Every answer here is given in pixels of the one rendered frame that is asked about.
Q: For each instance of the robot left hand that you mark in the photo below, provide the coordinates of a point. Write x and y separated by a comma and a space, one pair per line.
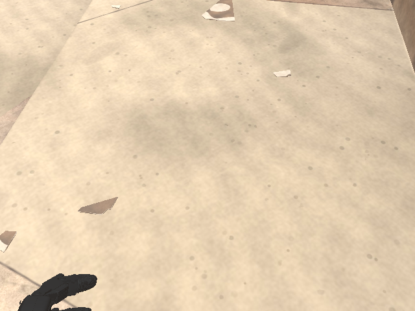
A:
55, 290

